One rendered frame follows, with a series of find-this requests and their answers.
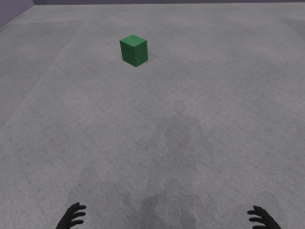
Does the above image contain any left robot hand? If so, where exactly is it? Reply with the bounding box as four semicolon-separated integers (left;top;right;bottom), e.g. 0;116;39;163
55;202;87;229

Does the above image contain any carton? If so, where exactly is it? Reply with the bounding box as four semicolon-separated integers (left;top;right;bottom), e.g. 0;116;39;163
119;34;148;67

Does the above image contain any right robot hand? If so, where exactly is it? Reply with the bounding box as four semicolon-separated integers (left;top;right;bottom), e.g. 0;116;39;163
247;205;281;229

